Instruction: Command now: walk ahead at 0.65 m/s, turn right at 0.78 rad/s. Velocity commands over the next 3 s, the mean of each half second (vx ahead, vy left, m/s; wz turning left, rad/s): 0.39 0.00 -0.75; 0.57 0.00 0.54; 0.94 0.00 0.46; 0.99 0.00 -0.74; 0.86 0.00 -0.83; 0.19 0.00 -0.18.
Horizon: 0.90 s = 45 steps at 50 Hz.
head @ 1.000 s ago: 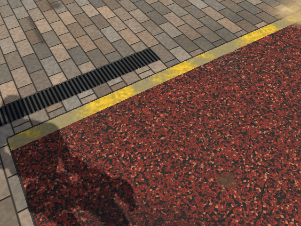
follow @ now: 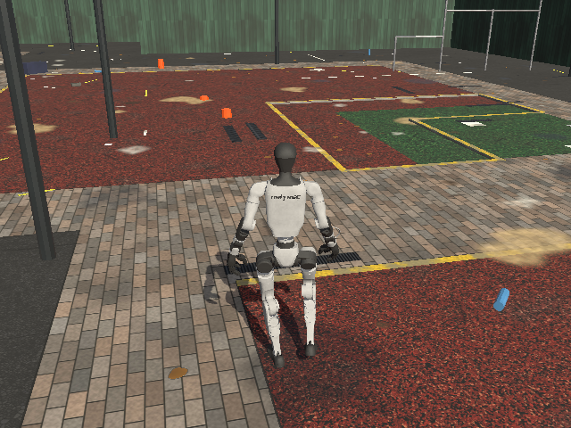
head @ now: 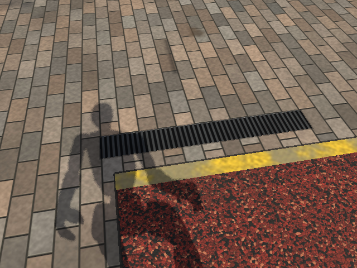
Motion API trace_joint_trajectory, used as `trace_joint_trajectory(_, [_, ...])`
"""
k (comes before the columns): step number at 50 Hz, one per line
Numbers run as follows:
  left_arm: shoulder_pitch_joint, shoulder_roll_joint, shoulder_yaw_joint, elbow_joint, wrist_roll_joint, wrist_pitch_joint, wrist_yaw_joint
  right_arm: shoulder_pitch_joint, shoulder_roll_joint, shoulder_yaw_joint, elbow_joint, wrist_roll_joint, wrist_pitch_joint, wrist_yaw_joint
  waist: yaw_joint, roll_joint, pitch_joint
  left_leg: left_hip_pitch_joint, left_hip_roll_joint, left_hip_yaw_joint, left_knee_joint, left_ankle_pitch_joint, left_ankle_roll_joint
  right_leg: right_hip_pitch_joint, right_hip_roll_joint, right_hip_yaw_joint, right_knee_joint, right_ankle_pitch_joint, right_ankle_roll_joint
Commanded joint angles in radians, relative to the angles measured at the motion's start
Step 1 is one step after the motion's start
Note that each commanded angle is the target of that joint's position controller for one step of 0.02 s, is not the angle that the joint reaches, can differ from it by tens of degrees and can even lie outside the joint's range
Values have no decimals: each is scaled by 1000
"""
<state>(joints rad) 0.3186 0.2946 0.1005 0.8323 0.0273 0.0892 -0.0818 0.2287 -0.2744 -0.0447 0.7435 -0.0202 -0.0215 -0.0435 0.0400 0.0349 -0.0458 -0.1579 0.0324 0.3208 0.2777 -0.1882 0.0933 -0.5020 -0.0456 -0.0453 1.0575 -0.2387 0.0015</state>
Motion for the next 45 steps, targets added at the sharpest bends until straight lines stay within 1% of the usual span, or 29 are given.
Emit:
trace_joint_trajectory(1, [-98,59,6,-93,-10,-16,-15,-4,-138,-42,-44,0,-21,-2,-27,43,64,114,327,-262,-218,-494,-13,-222,-38,1,-47,28,-20])
trace_joint_trajectory(4, [-139,58,-2,-120,-12,-16,-21,-3,-157,-48,-40,0,-24,1,-25,42,69,93,354,-222,-220,-516,-9,-215,-61,-14,-92,42,-36])
trace_joint_trajectory(6, [-172,58,-5,-135,-5,-21,-22,27,-164,-51,-34,-9,-23,6,-44,16,79,133,382,-192,-210,-493,16,-222,-77,-30,-136,26,-40])
trace_joint_trajectory(7, [-197,57,-7,-144,-2,-24,-23,50,-165,-52,-27,-13,-23,12,-60,2,91,157,395,-176,-202,-458,31,-227,-87,-39,-154,15,-41])
trace_joint_trajectory(9, [-247,53,-10,-164,-2,-26,-23,79,-166,-54,-16,-20,-19,27,-84,-12,117,199,413,-134,-179,-375,49,-235,-100,-59,-184,1,-45])
trace_joint_trajectory(11, [-292,44,-15,-188,-8,-24,-21,74,-160,-53,-12,-17,-15,46,-94,-10,143,205,414,-67,-135,-249,46,-208,-105,-86,-219,6,-50])
trace_joint_trajectory(13, [-312,38,-18,-208,-16,-19,-15,55,-157,-53,-11,-6,-5,62,-89,7,151,187,404,7,-67,-74,27,-139,-96,-124,-252,-8,-62])
trace_joint_trajectory(15, [-297,39,-15,-224,-23,-16,1,36,-169,-57,-13,15,14,77,-68,37,129,175,396,68,40,184,-4,-50,-68,-167,-283,-48,-77])
trace_joint_trajectory(16, [-276,42,-10,-228,-27,-16,14,35,-178,-61,-13,27,25,84,-53,50,107,178,393,89,114,339,-19,0,-43,-187,-298,-75,-86])
trace_joint_trajectory(17, [-231,47,-1,-225,-30,-19,33,36,-192,-66,-13,40,37,91,-27,66,73,179,391,103,217,513,-33,67,-5,-204,-312,-110,-97])
trace_joint_trajectory(18, [-136,57,11,-205,-29,-28,55,30,-203,-70,-16,58,50,99,24,65,23,158,381,113,379,609,-48,168,37,-204,-354,-111,-114])
trace_joint_trajectory(19, [28,72,26,-150,-9,-49,84,18,-200,-68,-20,74,60,108,107,-3,-47,28,328,119,627,529,-83,391,84,-151,-496,-16,-142])
trace_joint_trajectory(20, [67,183,49,-122,14,-61,107,50,-101,-43,-33,39,56,108,88,-226,11,-282,210,75,906,-252,-127,518,-96,163,-637,138,-170])
trace_joint_trajectory(21, [12,335,70,-190,6,-60,97,63,-69,-35,-113,-8,52,85,29,-218,-96,-522,42,-101,1126,-512,-194,588,-365,673,-740,314,-334])
trace_joint_trajectory(22, [25,292,65,-199,-20,-64,81,8,-107,-42,-105,-18,61,55,66,-23,-134,-512,81,-226,1124,-430,-190,568,-426,582,-784,380,-359])
trace_joint_trajectory(23, [-19,219,36,-183,-20,-73,85,13,-66,-27,-88,1,59,37,24,-62,-53,-482,96,-227,1091,-344,-173,483,-400,424,-772,444,-339])
trace_joint_trajectory(24, [-80,115,1,-171,-18,-89,90,34,-45,-17,-48,7,48,27,-15,-70,12,-413,116,-255,1006,-261,-157,398,-313,275,-768,534,-285])
trace_joint_trajectory(25, [-136,46,-25,-163,-20,-104,101,76,-48,-18,-14,0,46,24,-50,-102,4,-329,122,-284,928,-210,-145,364,-254,174,-759,612,-236])
trace_joint_trajectory(26, [-179,10,-44,-158,-11,-114,107,139,-64,-22,27,-3,54,28,-75,-104,-18,-240,90,-302,898,-177,-138,325,-235,95,-758,693,-216])
trace_joint_trajectory(27, [-176,4,-53,-150,-1,-126,108,152,-71,-28,47,5,60,35,-75,-84,-27,-193,53,-336,869,-169,-129,311,-233,52,-749,774,-200])
trace_joint_trajectory(28, [-122,63,-35,-128,8,-131,101,175,-82,-34,53,9,59,47,-70,-97,-56,-228,31,-332,879,-166,-112,370,-232,55,-766,645,-203])
trace_joint_trajectory(29, [-85,85,-26,-114,9,-134,96,164,-88,-38,55,8,59,61,-56,-88,-55,-282,39,-348,867,-135,-93,408,-236,80,-819,348,-201])
trace_joint_trajectory(30, [-70,89,-24,-109,8,-136,92,122,-91,-42,49,3,62,75,-40,-94,-28,-354,50,-359,846,-90,-77,428,-242,116,-888,-3,-188])
trace_joint_trajectory(31, [-66,89,-25,-104,5,-138,91,70,-95,-48,34,1,64,87,-27,-121,23,-443,53,-363,825,-50,-71,448,-255,154,-950,-202,-168])
trace_joint_trajectory(32, [-53,87,-25,-97,2,-142,93,29,-99,-54,25,1,64,96,-17,-127,64,-518,52,-375,809,-19,-72,475,-265,172,-988,-290,-151])
trace_joint_trajectory(34, [-17,86,-21,-77,-3,-152,98,-5,-86,-59,27,-3,61,108,-11,-108,98,-626,54,-381,808,20,-79,536,-275,147,-1014,-321,-125])
trace_joint_trajectory(37, [25,75,-19,-47,-6,-169,103,-27,-52,-59,39,-5,56,114,-10,-87,112,-731,66,-365,845,61,-84,589,-269,64,-1004,-282,-102])
trace_joint_trajectory(41, [62,57,-22,-11,0,-184,102,-80,-33,-58,35,-4,58,121,-12,-84,152,-821,82,-346,881,132,-78,582,-266,-32,-991,-230,-91])
trace_joint_trajectory(45, [108,48,-26,31,10,-198,103,-154,-29,-49,17,-6,54,130,-5,-75,202,-867,92,-296,853,183,-40,588,-260,-132,-1002,-163,-75])
